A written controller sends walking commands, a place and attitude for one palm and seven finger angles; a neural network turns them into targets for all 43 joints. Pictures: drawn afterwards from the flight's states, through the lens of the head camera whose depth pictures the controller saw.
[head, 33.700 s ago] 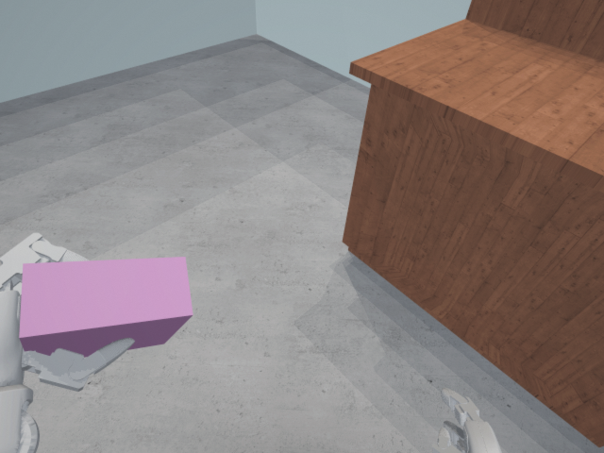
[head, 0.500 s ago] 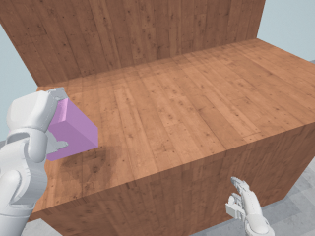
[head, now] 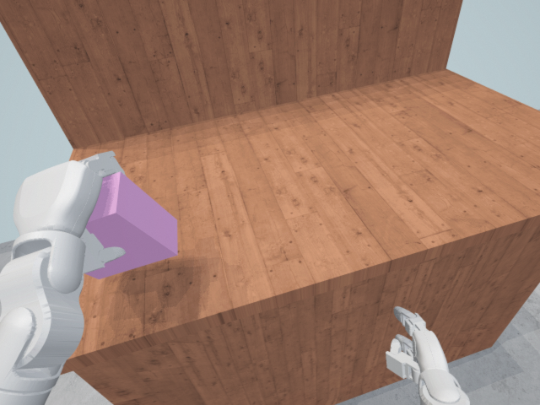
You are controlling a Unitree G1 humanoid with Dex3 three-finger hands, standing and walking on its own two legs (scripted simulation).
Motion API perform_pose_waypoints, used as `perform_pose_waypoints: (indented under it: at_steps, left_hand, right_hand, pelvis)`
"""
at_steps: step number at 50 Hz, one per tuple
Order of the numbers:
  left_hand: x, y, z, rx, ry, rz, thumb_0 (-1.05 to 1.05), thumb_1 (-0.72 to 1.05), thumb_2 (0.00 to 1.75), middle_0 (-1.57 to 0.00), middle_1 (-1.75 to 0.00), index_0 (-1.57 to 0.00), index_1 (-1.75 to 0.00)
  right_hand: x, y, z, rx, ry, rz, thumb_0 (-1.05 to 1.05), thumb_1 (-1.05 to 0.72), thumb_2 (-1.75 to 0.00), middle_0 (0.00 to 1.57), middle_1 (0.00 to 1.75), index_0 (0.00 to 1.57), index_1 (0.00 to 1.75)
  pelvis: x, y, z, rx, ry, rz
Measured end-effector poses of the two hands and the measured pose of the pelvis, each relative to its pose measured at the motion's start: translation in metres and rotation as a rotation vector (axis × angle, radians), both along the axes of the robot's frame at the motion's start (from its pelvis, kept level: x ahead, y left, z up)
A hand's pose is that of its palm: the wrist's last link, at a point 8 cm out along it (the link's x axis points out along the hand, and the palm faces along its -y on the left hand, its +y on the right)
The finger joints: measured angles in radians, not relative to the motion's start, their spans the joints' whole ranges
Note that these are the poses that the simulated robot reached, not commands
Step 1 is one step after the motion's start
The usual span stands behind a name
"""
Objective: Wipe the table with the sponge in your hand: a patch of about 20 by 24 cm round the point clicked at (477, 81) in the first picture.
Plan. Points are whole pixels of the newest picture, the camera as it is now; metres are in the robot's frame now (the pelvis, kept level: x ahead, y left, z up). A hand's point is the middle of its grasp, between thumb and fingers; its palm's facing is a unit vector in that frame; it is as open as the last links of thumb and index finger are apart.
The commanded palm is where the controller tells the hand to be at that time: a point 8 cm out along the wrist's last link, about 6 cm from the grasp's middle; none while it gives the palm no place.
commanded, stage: move the sponge above the wiping area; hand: left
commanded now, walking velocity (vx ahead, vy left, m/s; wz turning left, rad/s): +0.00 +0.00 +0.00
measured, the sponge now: (119, 237) +0.25 +0.27 +0.16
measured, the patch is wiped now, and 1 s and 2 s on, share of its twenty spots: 0.00 0.00 0.00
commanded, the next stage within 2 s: lower the sponge onto the table in 0.72 s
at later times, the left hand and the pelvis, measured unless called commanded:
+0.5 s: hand (91, 228) +0.23 +0.28 +0.20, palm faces +0.28 -0.11 -0.95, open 9.9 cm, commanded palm +0.19 +0.28 +0.28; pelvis -0.01 -0.01 +0.00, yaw +1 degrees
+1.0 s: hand (100, 226) +0.24 +0.27 +0.20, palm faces +0.28 -0.14 -0.95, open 9.9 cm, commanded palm +0.19 +0.27 +0.28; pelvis +0.00 +0.00 +0.00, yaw +0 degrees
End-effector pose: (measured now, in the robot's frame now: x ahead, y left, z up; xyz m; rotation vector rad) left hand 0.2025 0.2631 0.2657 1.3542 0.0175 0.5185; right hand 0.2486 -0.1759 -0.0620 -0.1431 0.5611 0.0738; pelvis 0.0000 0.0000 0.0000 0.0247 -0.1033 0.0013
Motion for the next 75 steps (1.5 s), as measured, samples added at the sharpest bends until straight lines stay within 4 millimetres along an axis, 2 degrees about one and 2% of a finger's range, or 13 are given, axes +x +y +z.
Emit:
perform_pose_waypoints:
  at_steps: [7,11,19,32,38,48,59,64,70,75]
  left_hand:
    - [-0.002,-0.004,-0.010,-0.019,0.043,-0.004,0.00,-0.48,1.04,-0.75,-1.33,-0.75,-1.35]
    - [-0.009,0.003,-0.016,-0.014,0.066,0.026,0.00,-0.48,1.04,-0.75,-1.33,-0.75,-1.35]
    - [-0.015,0.016,-0.012,-0.001,0.057,0.088,0.00,-0.48,1.04,-0.75,-1.33,-0.75,-1.35]
    - [0.010,0.013,-0.013,0.023,0.085,0.040,0.00,-0.48,1.04,-0.75,-1.33,-0.75,-1.35]
    - [0.004,0.013,-0.006,0.008,0.051,0.030,0.00,-0.48,1.04,-0.75,-1.33,-0.75,-1.35]
    - [0.002,0.010,-0.021,-0.031,0.076,0.016,0.00,-0.48,1.04,-0.75,-1.33,-0.75,-1.35]
    - [0.010,-0.002,-0.003,-0.018,0.008,-0.015,0.00,-0.48,1.04,-0.75,-1.33,-0.75,-1.35]
    - [0.010,-0.003,-0.013,-0.039,0.045,-0.005,0.00,-0.48,1.04,-0.75,-1.33,-0.75,-1.35]
    - [0.006,0.005,-0.031,-0.039,0.113,0.046,0.00,-0.48,1.04,-0.75,-1.33,-0.75,-1.35]
    - [0.004,0.008,-0.033,-0.020,0.123,0.074,0.00,-0.48,1.04,-0.75,-1.33,-0.75,-1.35]
  right_hand:
    - [-0.003,-0.005,0.001,0.013,-0.005,-0.001,0.01,-0.90,-0.90,0.20,0.30,0.19,0.29]
    - [-0.002,-0.012,0.002,-0.005,-0.008,0.000,0.01,-0.90,-0.90,0.20,0.30,0.20,0.30]
    - [0.003,-0.020,0.005,-0.038,-0.033,-0.004,0.01,-0.90,-0.90,0.20,0.30,0.20,0.30]
    - [-0.005,-0.011,0.004,-0.022,-0.039,-0.017,0.01,-0.90,-0.90,0.20,0.30,0.20,0.30]
    - [-0.004,-0.008,0.002,-0.012,-0.028,-0.011,0.01,-0.90,-0.90,0.20,0.30,0.20,0.30]
    - [-0.001,0.000,0.000,-0.025,-0.008,0.005,0.01,-0.90,-0.90,0.20,0.30,0.19,0.30]
    - [0.000,0.001,0.000,0.003,0.003,0.004,0.01,-0.90,-0.90,0.20,0.30,0.19,0.30]
    - [0.001,-0.002,0.000,0.012,0.008,0.010,0.01,-0.90,-0.90,0.20,0.30,0.20,0.30]
    - [0.004,-0.010,0.000,-0.011,0.006,0.013,0.01,-0.90,-0.90,0.20,0.30,0.20,0.30]
    - [0.008,-0.015,0.000,-0.031,-0.002,0.018,0.01,-0.90,-0.90,0.20,0.30,0.20,0.30]
  pelvis:
    - [0.000,-0.004,-0.001,0.002,0.011,-0.012]
    - [0.000,-0.006,-0.001,0.002,0.008,-0.011]
    - [-0.003,-0.008,-0.002,-0.002,-0.003,0.004]
    - [-0.005,-0.005,-0.002,0.002,0.005,-0.003]
    - [-0.002,0.000,-0.002,0.000,0.008,-0.004]
    - [-0.001,0.003,-0.001,-0.002,0.008,0.005]
    - [0.004,0.001,0.001,-0.001,0.010,0.000]
    - [0.005,-0.002,0.000,-0.002,0.020,-0.003]
    - [0.006,-0.006,0.000,-0.003,0.021,0.001]
    - [0.007,-0.009,-0.001,-0.004,0.016,0.011]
